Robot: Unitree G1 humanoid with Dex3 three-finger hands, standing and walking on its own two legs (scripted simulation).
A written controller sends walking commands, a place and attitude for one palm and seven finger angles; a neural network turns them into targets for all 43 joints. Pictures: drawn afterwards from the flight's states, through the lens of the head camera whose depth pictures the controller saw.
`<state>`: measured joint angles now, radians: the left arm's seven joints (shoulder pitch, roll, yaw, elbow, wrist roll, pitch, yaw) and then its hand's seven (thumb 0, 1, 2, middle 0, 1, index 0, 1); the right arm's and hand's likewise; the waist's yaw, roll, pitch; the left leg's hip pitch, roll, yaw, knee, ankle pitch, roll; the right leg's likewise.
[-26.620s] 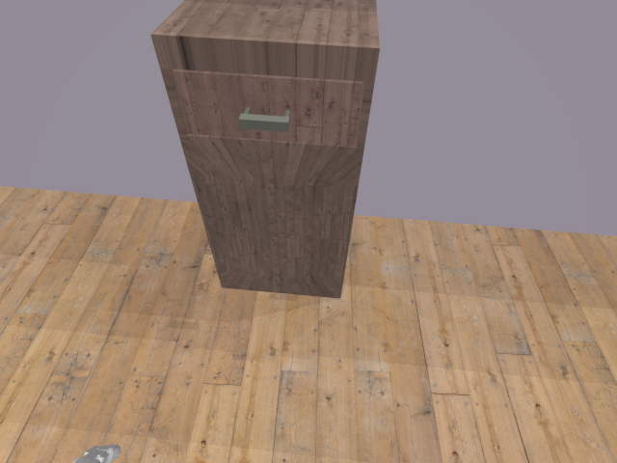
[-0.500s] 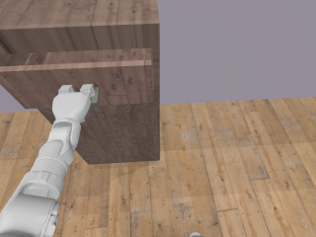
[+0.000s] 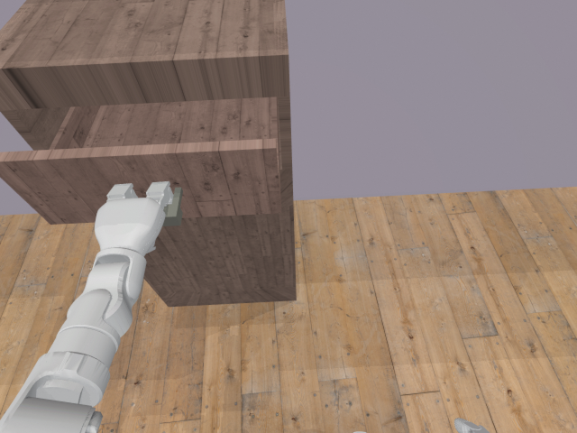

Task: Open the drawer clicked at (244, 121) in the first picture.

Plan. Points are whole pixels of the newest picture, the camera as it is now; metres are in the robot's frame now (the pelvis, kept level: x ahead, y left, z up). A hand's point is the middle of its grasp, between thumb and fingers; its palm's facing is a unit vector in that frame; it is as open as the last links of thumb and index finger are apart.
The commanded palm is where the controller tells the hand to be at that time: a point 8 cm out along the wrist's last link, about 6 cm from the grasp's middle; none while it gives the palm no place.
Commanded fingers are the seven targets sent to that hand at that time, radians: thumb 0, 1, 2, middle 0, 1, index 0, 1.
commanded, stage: pull the drawer open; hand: left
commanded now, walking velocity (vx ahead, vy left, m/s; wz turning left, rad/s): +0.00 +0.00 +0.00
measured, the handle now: (146, 205) +0.44 +0.24 +0.04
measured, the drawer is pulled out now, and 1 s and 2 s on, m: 0.11 0.24 0.30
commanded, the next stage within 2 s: open the thumb to release the handle in 1.74 s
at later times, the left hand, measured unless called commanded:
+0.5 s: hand (137, 284) +0.32 +0.23 +0.01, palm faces +0.00 -0.04 -1.00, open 5.6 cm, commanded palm +0.28 +0.23 +0.07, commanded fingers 0.00 0.90 0.90 -0.40 -1.35 -0.40 -1.35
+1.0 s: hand (128, 325) +0.26 +0.22 +0.01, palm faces +0.00 -0.05 -1.00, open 5.6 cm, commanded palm +0.22 +0.23 +0.07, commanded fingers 0.00 0.90 0.90 -0.40 -1.35 -0.40 -1.35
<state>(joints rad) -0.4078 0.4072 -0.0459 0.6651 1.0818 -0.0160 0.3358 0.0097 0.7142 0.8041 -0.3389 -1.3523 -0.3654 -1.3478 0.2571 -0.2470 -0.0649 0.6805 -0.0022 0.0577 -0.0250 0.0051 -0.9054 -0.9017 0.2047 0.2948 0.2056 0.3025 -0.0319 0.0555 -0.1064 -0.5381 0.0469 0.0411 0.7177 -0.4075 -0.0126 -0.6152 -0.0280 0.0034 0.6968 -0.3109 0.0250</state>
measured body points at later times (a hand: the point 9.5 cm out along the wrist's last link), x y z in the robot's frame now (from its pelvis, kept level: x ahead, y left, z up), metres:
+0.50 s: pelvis +0.00 +0.00 +0.00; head +0.04 -0.03 +0.45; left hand +0.31 +0.23 +0.07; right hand +0.17 -0.25 -0.11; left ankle -0.04 +0.13 -0.71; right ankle +0.01 -0.14 -0.71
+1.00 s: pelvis +0.00 -0.01 +0.01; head +0.03 -0.04 +0.45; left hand +0.25 +0.22 +0.07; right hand +0.19 -0.24 -0.10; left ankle -0.04 +0.13 -0.71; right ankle +0.01 -0.14 -0.71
